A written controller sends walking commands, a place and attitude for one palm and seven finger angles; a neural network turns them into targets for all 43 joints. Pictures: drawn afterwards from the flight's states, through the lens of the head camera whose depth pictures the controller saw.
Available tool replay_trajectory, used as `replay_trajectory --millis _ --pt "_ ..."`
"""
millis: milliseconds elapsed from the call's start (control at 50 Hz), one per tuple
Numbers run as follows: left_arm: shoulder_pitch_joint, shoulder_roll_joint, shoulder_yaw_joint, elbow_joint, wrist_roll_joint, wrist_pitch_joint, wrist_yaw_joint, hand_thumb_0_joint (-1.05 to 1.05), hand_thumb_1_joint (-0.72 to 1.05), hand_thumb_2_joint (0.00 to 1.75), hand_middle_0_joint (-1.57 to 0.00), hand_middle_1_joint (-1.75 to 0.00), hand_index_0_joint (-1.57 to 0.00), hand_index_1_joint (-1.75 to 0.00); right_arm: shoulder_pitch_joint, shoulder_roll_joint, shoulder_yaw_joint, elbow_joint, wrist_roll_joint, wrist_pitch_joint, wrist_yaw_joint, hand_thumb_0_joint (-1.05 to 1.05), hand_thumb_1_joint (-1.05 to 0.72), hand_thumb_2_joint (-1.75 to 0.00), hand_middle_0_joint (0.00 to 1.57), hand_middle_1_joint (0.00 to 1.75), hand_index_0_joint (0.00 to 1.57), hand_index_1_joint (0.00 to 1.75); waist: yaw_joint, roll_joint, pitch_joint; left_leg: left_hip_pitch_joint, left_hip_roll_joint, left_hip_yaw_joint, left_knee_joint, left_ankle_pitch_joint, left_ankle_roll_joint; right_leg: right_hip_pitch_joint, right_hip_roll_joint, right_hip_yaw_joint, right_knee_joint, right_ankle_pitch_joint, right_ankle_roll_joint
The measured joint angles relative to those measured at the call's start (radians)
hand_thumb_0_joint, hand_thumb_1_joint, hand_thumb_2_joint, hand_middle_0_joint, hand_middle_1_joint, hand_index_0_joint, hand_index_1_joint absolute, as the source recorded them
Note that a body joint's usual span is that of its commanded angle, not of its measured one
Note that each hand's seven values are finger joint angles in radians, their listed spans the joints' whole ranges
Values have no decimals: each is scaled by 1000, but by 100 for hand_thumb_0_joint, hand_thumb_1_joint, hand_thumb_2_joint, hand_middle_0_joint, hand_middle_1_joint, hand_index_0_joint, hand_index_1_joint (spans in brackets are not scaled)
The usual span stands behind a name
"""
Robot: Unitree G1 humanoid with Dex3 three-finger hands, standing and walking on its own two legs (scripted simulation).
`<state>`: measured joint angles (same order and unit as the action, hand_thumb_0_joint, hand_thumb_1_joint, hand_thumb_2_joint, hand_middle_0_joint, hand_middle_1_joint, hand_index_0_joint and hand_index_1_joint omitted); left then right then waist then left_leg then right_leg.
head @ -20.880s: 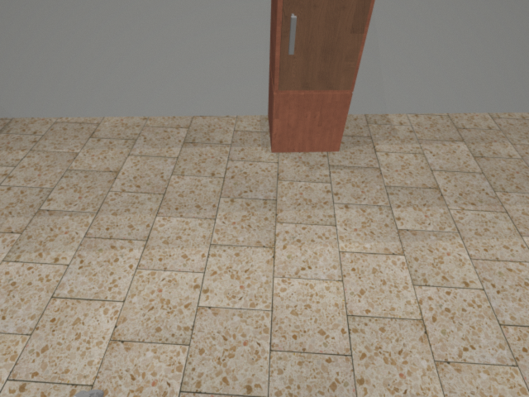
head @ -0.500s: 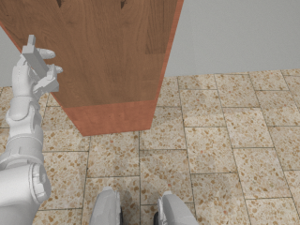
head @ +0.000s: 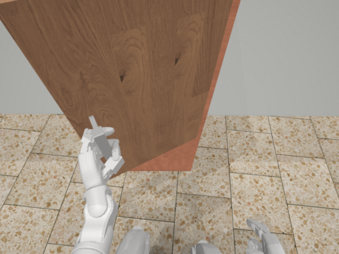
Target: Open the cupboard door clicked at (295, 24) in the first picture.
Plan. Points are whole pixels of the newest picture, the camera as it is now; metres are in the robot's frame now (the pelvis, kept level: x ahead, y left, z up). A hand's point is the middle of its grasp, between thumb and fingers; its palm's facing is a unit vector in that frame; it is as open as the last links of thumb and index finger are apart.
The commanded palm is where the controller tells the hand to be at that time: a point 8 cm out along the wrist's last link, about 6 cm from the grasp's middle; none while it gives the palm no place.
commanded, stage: pull the door open along its arc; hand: left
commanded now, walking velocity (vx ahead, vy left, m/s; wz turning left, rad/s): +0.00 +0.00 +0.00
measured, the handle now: (103, 142) +0.36 +0.18 +0.03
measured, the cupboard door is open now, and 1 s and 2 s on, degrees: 28 47 49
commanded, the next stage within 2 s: open thumb and fingers to let go in 0.28 s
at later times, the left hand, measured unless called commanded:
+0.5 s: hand (151, 190) +0.26 +0.06 +0.03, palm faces +0.43 -0.90 -0.04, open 5.9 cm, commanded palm +0.20 +0.10 +0.03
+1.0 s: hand (151, 190) +0.25 +0.05 +0.03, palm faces +0.40 -0.92 -0.01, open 13.4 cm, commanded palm +0.20 +0.10 +0.03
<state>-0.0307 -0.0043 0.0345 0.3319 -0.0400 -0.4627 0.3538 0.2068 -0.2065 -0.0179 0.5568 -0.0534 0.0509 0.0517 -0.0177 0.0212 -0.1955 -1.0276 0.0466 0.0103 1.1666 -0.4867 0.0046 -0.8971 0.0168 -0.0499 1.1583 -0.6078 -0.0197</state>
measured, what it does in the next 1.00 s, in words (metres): stands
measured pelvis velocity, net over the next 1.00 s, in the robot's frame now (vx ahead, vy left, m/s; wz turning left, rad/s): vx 0.00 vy -0.04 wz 0.05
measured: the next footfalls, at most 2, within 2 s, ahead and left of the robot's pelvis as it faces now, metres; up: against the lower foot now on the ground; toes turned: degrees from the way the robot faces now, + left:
none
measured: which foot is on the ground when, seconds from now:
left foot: down 0.00-1.00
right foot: down 0.00-1.00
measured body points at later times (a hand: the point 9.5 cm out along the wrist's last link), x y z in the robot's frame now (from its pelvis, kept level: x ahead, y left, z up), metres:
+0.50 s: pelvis +0.00 -0.05 -0.01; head +0.05 -0.06 +0.44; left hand +0.23 +0.10 +0.04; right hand +0.20 -0.24 -0.11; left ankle +0.04 +0.11 -0.64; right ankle -0.03 -0.11 -0.64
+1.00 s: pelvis +0.00 -0.04 +0.00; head +0.06 -0.06 +0.44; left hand +0.23 +0.10 +0.04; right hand +0.18 -0.26 -0.11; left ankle +0.04 +0.12 -0.64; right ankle -0.03 -0.11 -0.64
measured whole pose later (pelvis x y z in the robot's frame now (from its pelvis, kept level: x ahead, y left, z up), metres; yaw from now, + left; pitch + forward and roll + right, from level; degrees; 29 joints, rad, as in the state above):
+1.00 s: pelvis +0.00 -0.04 +0.00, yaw +3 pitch +18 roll +1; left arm 0.29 -0.10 -0.19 0.12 0.08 -0.42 0.48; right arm 0.20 -0.19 -0.01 0.57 -0.07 -0.03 -0.01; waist 0.00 0.03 -0.22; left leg -1.00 0.03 -0.04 1.16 -0.47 -0.06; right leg -0.88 0.01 -0.09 1.21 -0.65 -0.08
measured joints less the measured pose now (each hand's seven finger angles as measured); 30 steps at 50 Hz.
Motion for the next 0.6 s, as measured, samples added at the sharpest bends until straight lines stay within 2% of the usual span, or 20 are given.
replay_trajectory --millis 60,120,220,340,400,480,600 --pt "44 -47 -68 -31 67 8 107 1 71 76 -34 -135 -39 -135 -31 15 5 -6 -13 -1 2 1 -91 -90 20 30 20 30 14 -3 -2 5 -7 -11 6 1 -6 7 -6 -11 13 -9 -7" --pt "88 -78 -120 -59 116 28 168 1 71 75 -34 -135 -39 -135 -53 33 14 -9 -21 -7 -3 1 -91 -90 20 30 20 30 23 -5 -5 13 -11 -22 5 5 -14 18 -8 -23 17 -13 -15" --pt "212 -105 -203 -143 147 67 179 1 69 73 -34 -135 -39 -135 -57 56 32 -26 -26 -29 -14 1 -91 -90 20 30 20 30 26 -2 -9 42 -12 -35 -13 11 -28 48 -6 -36 5 -15 -30" --pt "356 -67 -300 -240 162 88 156 1 68 71 -30 -131 -38 -135 -43 64 52 -39 -25 -69 -21 1 -91 -90 20 30 20 30 10 5 -21 62 -9 -45 -25 11 -46 65 -2 -45 4 -24 -47" --pt "360 -67 -300 -244 164 85 171 1 68 73 -31 -130 -37 -135 -43 54 50 -28 -28 -86 -30 1 -91 -90 20 30 20 30 10 10 -25 52 -9 -54 -14 7 -54 56 -1 -54 20 -34 -55" --pt "315 -81 -265 -225 159 77 186 1 66 75 -35 -131 -41 -134 -46 35 35 0 -31 -92 -45 1 -91 -90 20 30 20 30 22 11 -26 27 -13 -63 5 6 -61 29 -4 -63 51 -47 -65" --pt "292 -94 -225 -217 137 76 169 1 54 73 -38 -131 -44 -132 -25 15 18 17 -25 -86 -55 1 -91 -90 20 30 20 30 27 9 -23 19 -20 -65 -2 15 -62 16 -10 -66 62 -50 -74"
